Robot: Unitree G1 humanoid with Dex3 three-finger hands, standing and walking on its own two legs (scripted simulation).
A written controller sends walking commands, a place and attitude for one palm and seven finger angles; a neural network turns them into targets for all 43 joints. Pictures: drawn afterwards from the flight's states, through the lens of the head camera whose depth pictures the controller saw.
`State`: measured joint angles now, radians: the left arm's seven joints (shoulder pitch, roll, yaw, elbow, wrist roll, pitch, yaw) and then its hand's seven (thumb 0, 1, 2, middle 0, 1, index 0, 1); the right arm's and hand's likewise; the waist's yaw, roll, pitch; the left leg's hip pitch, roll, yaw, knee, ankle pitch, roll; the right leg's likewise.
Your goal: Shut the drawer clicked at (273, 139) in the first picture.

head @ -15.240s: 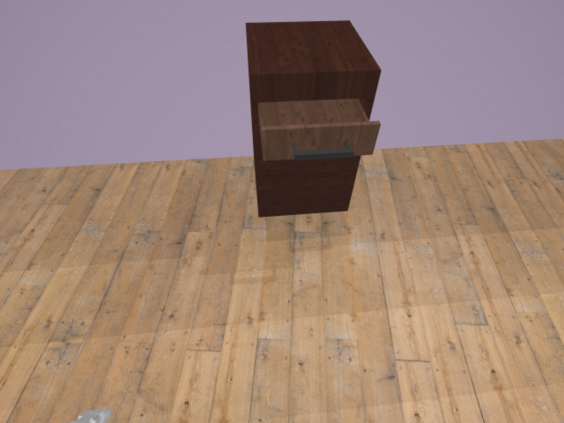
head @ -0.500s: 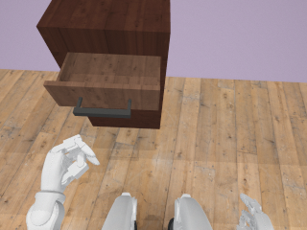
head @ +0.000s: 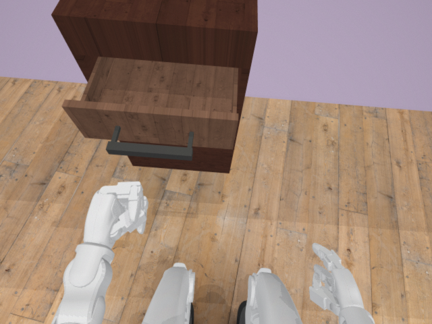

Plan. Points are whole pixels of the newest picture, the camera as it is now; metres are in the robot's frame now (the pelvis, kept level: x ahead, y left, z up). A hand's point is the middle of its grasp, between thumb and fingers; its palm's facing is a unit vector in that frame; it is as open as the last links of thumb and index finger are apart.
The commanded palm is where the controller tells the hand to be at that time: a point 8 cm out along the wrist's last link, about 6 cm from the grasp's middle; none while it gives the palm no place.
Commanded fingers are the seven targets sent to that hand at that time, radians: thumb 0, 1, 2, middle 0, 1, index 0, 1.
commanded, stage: raise the hand and make a fist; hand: left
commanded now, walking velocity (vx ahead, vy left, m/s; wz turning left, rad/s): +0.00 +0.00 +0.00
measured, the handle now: (152, 142) +0.49 +0.18 -0.08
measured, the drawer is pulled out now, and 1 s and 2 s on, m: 0.16 0.16 0.16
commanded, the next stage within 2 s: bring the fist close to the handle in 0.40 s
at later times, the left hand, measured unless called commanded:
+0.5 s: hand (142, 215) +0.29 +0.15 +0.01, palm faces -0.04 -1.00 -0.05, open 3.3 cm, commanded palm +0.27 +0.20 +0.02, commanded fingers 0.00 0.90 0.90 -1.40 -1.60 -1.40 -1.60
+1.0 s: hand (155, 198) +0.34 +0.14 -0.03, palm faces -0.05 -1.00 -0.04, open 3.3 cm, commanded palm +0.32 +0.20 -0.03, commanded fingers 0.00 0.90 0.90 -1.40 -1.60 -1.40 -1.60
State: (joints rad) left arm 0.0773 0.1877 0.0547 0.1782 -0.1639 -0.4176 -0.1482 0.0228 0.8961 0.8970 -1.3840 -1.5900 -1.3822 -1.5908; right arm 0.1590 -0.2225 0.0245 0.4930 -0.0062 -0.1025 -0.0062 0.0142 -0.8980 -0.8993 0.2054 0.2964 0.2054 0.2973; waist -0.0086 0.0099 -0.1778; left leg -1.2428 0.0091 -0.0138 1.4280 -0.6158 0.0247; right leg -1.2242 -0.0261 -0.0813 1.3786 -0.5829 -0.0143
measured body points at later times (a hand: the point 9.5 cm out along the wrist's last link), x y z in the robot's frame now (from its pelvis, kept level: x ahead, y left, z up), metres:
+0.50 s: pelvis +0.00 -0.01 +0.00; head +0.12 +0.00 +0.43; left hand +0.29 +0.20 +0.02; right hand +0.18 -0.25 -0.10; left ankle +0.03 +0.10 -0.59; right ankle +0.03 -0.12 -0.59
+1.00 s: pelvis -0.01 -0.01 -0.03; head +0.14 +0.00 +0.39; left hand +0.34 +0.20 -0.03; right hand +0.15 -0.26 -0.15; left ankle +0.03 +0.10 -0.59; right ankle +0.03 -0.12 -0.59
